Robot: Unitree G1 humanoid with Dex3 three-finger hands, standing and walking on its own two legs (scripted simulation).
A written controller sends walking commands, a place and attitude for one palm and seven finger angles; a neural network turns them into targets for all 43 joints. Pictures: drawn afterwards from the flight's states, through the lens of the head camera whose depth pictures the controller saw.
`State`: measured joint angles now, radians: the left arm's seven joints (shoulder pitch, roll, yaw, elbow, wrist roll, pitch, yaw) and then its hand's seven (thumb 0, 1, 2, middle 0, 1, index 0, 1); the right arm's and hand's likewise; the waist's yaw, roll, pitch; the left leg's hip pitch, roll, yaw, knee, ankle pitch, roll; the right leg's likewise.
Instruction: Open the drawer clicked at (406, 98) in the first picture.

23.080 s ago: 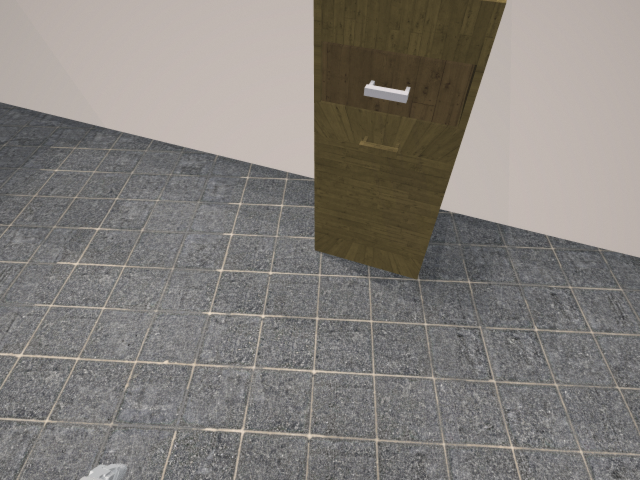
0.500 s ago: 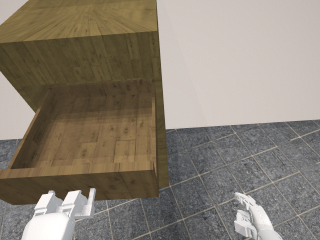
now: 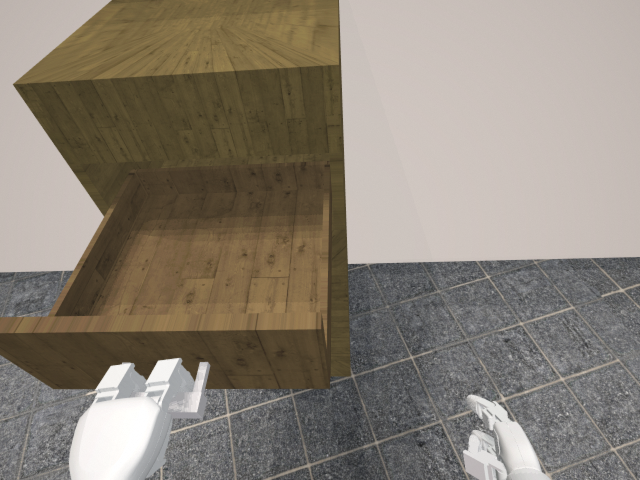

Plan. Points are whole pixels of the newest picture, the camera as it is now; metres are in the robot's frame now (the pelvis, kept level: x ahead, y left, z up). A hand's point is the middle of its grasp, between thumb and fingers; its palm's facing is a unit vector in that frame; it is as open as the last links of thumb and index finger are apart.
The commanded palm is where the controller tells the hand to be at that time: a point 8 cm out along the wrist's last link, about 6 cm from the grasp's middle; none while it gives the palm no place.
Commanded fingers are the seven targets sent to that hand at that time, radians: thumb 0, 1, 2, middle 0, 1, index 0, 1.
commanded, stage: open the thumb to release the handle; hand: left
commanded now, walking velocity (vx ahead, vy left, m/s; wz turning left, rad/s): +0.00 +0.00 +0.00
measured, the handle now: (159, 387) +0.21 +0.22 +0.04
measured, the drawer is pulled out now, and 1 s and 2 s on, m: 0.30 0.30 0.30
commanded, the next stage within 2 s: lift the hand off the handle in 0.30 s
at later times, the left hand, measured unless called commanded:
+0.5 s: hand (152, 446) +0.15 +0.21 +0.02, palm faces +0.03 -0.12 -0.99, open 13.6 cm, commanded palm +0.13 +0.22 +0.07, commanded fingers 0.00 -0.50 0.30 -0.30 -1.20 -0.30 -1.20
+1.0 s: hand (140, 426) +0.17 +0.22 +0.05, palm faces +0.05 -0.12 -0.99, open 13.6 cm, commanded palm +0.14 +0.21 +0.12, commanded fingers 0.00 -0.50 0.30 -0.30 -1.20 -0.30 -1.20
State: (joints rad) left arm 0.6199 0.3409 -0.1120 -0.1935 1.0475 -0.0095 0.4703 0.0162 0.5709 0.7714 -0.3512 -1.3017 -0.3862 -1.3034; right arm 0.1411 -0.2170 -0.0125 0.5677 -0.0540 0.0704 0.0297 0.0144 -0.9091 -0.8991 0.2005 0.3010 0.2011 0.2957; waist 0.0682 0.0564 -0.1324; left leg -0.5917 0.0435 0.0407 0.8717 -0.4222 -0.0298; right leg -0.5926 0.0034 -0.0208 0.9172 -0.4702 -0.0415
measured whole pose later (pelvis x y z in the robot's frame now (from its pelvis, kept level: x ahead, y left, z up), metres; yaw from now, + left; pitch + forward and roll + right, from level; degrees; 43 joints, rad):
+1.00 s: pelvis +0.00 +0.00 +0.01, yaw +0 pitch +5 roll +1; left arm 0.55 0.36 -0.12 -0.22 1.01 0.04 0.38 0.00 -0.49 0.30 -0.34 -1.20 -0.37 -1.22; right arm 0.12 -0.23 -0.01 0.58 -0.04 0.06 0.01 0.01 -0.91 -0.90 0.20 0.30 0.20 0.30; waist 0.08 0.08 -0.10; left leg -0.48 0.04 0.03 0.77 -0.37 -0.03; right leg -0.47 0.01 -0.03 0.80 -0.42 -0.04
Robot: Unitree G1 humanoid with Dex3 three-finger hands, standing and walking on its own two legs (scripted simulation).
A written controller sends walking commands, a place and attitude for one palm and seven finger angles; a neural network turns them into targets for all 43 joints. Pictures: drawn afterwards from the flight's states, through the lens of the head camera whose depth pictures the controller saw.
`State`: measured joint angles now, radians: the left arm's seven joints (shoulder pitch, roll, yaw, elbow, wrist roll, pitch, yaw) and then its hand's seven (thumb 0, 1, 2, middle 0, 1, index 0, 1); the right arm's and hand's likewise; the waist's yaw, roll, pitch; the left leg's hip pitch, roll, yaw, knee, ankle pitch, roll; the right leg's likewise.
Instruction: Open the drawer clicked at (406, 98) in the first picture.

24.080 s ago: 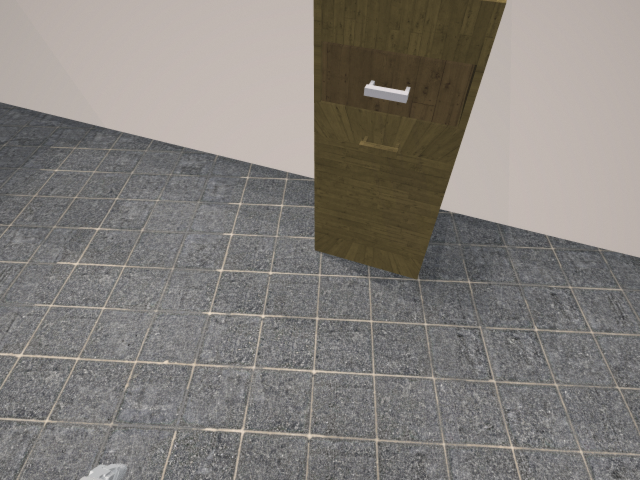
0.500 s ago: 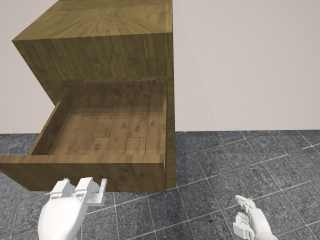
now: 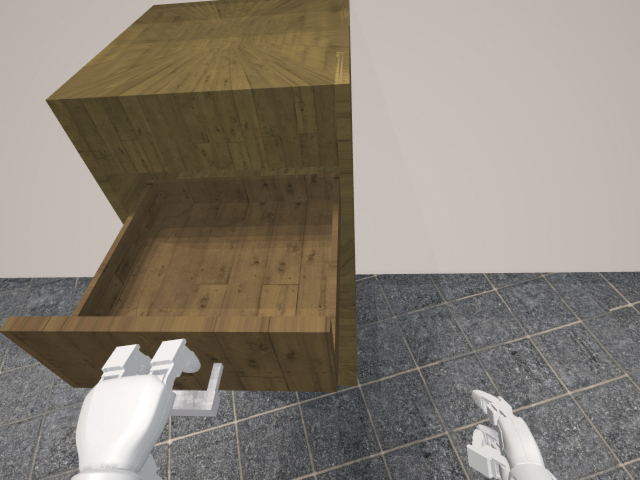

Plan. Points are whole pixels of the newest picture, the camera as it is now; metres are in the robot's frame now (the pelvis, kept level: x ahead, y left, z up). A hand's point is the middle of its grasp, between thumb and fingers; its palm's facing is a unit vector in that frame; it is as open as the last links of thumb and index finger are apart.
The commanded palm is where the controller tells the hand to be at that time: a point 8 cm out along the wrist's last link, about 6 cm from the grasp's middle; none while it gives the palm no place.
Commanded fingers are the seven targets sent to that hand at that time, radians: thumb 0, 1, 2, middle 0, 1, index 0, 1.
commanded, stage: lift the hand off the handle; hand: left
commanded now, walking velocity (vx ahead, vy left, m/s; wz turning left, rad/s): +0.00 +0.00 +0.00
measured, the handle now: (175, 386) +0.22 +0.21 +0.02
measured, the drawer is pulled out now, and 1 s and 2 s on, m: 0.30 0.30 0.30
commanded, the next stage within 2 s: draw the hand back to the body in 1.00 s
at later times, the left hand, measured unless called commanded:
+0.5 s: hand (133, 397) +0.17 +0.22 +0.10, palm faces +0.08 -0.16 -0.98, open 13.3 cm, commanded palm +0.15 +0.21 +0.17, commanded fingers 0.00 -0.50 0.30 -0.30 -1.20 -0.30 -1.20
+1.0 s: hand (106, 355) +0.18 +0.21 +0.17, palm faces +0.16 -0.14 -0.98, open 13.8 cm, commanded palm +0.15 +0.21 +0.23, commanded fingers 0.00 -0.50 0.30 -0.30 -1.20 -0.30 -1.20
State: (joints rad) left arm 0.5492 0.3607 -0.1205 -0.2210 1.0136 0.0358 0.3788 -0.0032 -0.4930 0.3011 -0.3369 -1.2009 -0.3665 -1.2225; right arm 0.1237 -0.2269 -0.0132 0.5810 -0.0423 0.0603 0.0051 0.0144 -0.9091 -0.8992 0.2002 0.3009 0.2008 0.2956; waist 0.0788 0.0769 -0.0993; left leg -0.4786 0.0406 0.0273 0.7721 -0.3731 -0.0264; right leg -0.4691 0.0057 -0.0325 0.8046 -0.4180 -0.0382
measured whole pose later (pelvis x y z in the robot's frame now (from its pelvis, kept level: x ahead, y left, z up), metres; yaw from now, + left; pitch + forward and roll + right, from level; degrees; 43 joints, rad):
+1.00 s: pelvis +0.01 +0.01 +0.03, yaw +0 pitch -3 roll +0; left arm 0.52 0.47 -0.04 -0.65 0.86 0.15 0.04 0.00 -0.50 0.30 -0.32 -1.20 -0.32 -1.20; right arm 0.07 -0.25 0.04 0.54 0.02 0.11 0.05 0.01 -0.91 -0.90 0.20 0.30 0.20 0.30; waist 0.11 0.14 -0.04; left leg -0.19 0.03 0.03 0.50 -0.27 -0.02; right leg -0.16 0.01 -0.03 0.50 -0.29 -0.02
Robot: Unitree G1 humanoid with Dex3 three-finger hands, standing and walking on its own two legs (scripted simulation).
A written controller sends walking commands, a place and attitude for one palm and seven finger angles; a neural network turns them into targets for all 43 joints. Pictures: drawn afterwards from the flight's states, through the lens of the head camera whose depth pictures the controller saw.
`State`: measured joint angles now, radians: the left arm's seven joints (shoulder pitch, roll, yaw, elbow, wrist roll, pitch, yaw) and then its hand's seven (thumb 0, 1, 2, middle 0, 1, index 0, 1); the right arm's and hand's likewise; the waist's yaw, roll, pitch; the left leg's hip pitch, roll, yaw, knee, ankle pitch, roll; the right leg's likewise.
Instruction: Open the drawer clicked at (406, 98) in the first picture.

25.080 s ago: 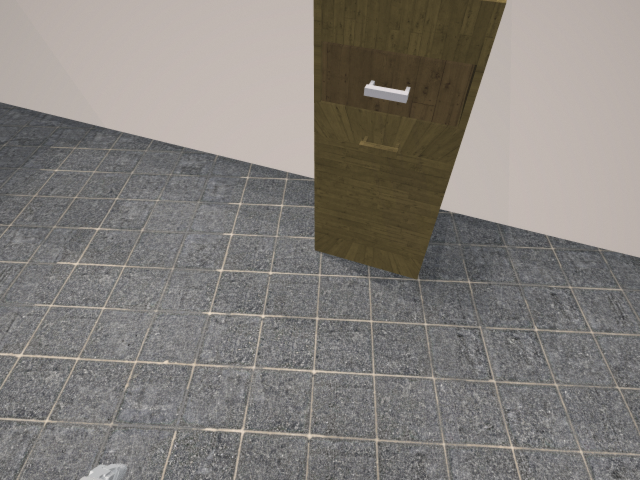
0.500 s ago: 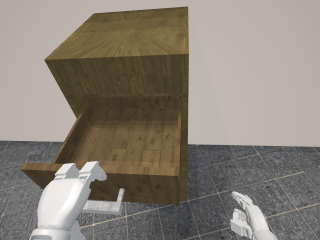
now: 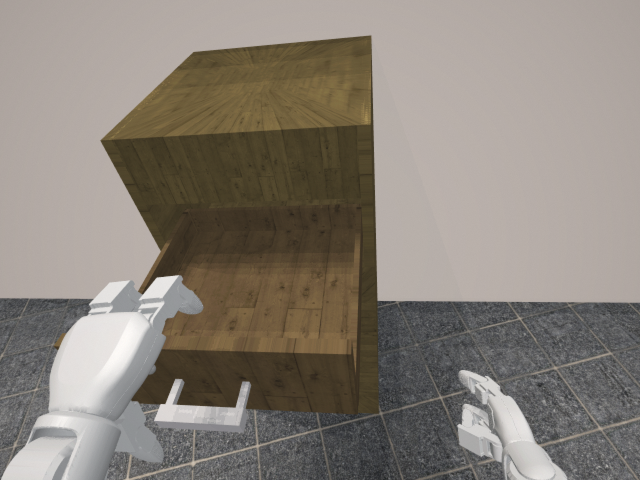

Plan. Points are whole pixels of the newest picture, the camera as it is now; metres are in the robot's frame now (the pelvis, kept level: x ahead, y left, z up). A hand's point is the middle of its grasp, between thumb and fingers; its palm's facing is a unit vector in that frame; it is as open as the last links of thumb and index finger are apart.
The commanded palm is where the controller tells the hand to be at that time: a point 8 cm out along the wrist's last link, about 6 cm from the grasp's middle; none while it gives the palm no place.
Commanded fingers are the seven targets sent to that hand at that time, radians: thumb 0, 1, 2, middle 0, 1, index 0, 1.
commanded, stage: draw the hand back to the body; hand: left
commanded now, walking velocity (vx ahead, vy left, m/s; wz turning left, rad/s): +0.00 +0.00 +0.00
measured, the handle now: (206, 402) +0.21 +0.20 -0.01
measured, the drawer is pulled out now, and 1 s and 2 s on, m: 0.30 0.30 0.30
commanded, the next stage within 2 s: step back with the hand held close in 1.70 s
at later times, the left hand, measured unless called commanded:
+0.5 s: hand (117, 382) +0.16 +0.23 +0.13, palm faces +0.09 -0.11 -0.99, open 13.8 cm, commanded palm +0.13 +0.23 +0.19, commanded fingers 0.00 -0.50 0.30 -0.30 -1.20 -0.30 -1.20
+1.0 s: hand (130, 334) +0.20 +0.22 +0.17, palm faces +0.35 -0.87 -0.35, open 12.9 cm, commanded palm +0.14 +0.27 +0.19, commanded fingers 0.00 0.06 0.54 -0.26 -0.84 -0.26 -0.84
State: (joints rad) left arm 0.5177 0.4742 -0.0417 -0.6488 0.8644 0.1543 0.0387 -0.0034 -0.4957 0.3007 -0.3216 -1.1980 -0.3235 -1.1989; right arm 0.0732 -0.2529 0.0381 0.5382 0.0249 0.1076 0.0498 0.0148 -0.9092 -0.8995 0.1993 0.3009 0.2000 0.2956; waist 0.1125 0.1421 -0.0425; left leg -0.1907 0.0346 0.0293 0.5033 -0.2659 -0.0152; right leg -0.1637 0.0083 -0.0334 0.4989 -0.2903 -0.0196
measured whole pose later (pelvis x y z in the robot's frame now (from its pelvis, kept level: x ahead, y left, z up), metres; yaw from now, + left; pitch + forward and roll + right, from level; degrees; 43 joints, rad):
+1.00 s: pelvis +0.02 +0.01 +0.00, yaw +1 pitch -4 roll +0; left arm 0.55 0.30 0.19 -0.59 -0.02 -0.11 0.11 -0.01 -0.26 0.41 -0.30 -1.04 -0.30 -1.04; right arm 0.21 -0.18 0.05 0.60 0.00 -0.15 -0.07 0.01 -0.91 -0.90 0.20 0.30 0.20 0.30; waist 0.06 0.04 0.01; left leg -0.14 0.01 0.01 0.48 -0.28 0.00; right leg -0.09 -0.01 -0.05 0.44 -0.30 0.00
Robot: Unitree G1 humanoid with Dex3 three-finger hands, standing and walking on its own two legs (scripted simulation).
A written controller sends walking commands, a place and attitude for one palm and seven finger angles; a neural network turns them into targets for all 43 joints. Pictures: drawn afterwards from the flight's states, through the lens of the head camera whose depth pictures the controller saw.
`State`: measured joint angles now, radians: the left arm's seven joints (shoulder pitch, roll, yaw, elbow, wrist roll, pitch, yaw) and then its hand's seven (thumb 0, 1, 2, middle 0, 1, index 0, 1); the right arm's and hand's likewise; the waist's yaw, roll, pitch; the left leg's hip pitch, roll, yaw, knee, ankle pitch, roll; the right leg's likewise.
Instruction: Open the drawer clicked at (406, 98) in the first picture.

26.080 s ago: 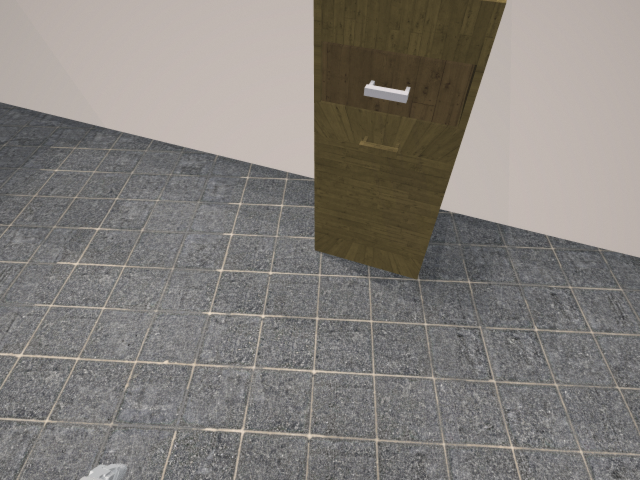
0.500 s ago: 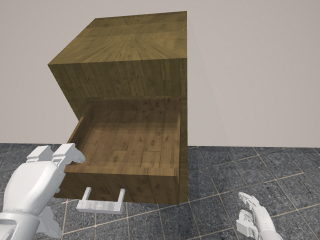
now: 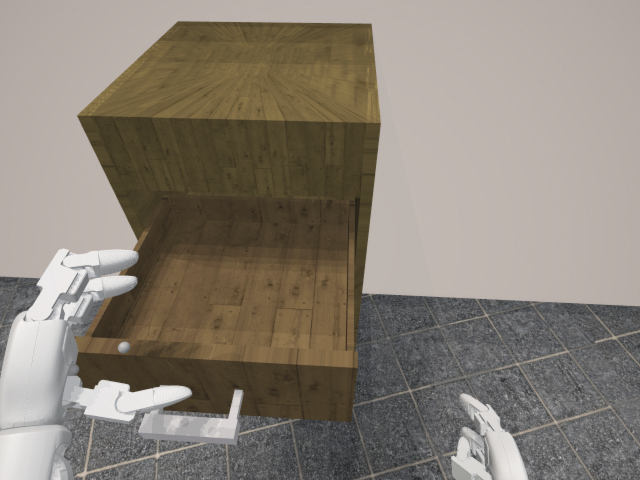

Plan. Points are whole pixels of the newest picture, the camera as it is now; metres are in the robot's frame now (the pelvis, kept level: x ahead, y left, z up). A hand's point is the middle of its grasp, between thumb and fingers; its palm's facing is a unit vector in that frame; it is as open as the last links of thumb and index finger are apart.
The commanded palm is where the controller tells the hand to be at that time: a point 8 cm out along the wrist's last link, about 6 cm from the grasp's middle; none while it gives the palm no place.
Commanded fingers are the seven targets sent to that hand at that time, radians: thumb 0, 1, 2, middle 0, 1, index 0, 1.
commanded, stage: draw the hand back to the body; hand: left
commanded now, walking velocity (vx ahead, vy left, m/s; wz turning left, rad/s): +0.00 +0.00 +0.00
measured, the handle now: (195, 412) +0.20 +0.19 -0.01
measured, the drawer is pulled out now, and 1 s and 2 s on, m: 0.30 0.30 0.30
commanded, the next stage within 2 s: step back with the hand held close in 0.70 s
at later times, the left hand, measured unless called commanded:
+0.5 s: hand (106, 345) +0.19 +0.23 +0.16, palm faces +0.40 -0.81 -0.42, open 8.6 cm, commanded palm +0.14 +0.27 +0.18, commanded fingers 0.00 0.90 0.90 -0.20 -0.30 -0.20 -0.30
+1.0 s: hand (108, 345) +0.19 +0.22 +0.16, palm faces +0.34 -0.81 -0.49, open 7.4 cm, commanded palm +0.12 +0.27 +0.18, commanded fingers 0.00 0.90 0.90 -0.20 -0.30 -0.20 -0.30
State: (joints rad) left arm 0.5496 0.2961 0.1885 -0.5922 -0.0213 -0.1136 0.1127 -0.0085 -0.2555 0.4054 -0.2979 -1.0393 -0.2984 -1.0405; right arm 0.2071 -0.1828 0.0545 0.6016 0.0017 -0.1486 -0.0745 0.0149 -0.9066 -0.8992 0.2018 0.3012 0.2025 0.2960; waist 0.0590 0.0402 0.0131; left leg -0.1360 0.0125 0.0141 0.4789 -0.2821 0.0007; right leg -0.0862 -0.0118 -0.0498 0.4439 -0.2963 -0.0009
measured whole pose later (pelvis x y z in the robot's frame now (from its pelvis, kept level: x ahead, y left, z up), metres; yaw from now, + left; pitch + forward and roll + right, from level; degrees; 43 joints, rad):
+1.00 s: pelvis -0.01 -0.01 +0.00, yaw +0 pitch +1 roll -1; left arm 0.58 0.35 0.35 -0.52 -0.05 -0.15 0.10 0.01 0.89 0.90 -0.21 -0.30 -0.21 -0.30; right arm 0.16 -0.23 0.00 0.57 0.02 -0.03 -0.07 0.01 -0.91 -0.90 0.20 0.30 0.20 0.30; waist 0.02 0.07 0.03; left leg -0.24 0.04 0.01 0.49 -0.25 -0.02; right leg -0.19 0.01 -0.06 0.44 -0.26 -0.02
